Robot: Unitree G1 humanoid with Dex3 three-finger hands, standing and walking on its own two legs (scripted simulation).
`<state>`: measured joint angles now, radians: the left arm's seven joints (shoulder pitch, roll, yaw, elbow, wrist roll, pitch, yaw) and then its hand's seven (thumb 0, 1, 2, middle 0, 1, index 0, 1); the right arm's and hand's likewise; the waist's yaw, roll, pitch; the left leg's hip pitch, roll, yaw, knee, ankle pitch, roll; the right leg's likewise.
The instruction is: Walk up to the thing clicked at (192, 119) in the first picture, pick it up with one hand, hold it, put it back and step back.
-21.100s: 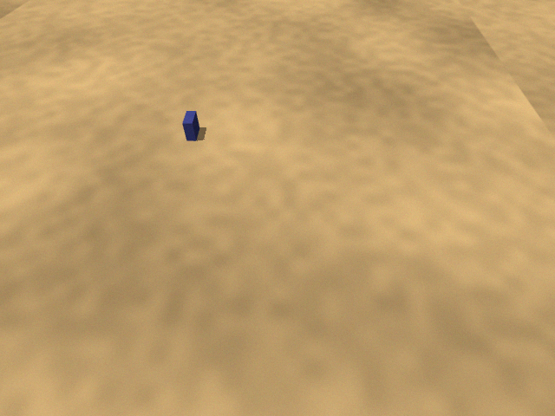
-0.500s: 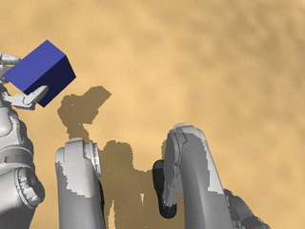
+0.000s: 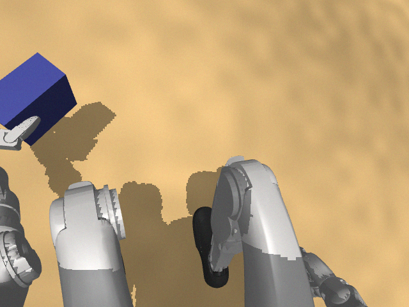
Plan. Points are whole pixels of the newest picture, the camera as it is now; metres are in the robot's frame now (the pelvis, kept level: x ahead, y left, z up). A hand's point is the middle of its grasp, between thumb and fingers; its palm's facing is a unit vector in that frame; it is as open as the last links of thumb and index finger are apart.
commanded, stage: crouch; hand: left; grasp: from the side
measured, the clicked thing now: (33, 103) +0.48 +0.25 -0.13
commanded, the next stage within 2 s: lower in 0.02 s
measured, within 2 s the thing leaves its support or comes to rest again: rests again in 1.72 s
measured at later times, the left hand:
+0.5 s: hand (14, 117) +0.46 +0.29 -0.16, palm faces +0.39 -0.92 -0.03, open 9.8 cm
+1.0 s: hand (22, 118) +0.47 +0.28 -0.19, palm faces +0.39 -0.92 -0.05, open 9.8 cm
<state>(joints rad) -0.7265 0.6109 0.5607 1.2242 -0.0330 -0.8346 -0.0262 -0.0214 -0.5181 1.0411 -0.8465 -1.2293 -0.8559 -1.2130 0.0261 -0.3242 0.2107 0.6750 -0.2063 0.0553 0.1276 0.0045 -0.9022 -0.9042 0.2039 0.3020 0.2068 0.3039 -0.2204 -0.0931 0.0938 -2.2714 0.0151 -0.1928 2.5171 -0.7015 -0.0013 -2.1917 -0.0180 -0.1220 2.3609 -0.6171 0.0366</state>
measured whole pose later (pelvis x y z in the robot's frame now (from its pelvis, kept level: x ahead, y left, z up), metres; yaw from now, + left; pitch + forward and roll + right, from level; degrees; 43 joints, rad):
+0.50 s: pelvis +0.00 +0.00 -0.01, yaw -3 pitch +20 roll -14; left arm -0.74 0.75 0.60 1.37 -0.02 -0.94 0.00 -0.02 -0.52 1.04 -0.84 -1.24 -0.85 -1.22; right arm -0.05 -0.35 0.35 0.62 -0.27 0.06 0.14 0.00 -0.90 -0.90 0.20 0.30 0.21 0.30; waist -0.27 -0.18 0.21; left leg -2.26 0.01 -0.26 2.59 -0.72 0.00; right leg -2.16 0.00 -0.17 2.39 -0.60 0.05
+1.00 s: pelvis -0.01 +0.01 -0.02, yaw -5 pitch +16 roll -17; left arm -0.76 0.89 0.59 1.50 -0.01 -1.02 0.06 -0.02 -0.49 1.03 -0.82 -1.25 -0.83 -1.24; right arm -0.12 -0.37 0.48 0.57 -0.33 0.08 0.14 0.00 -0.89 -0.90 0.21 0.30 0.21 0.30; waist -0.30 -0.24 0.30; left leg -2.24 0.02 -0.33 2.64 -0.72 0.00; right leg -2.11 0.03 -0.22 2.37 -0.58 0.07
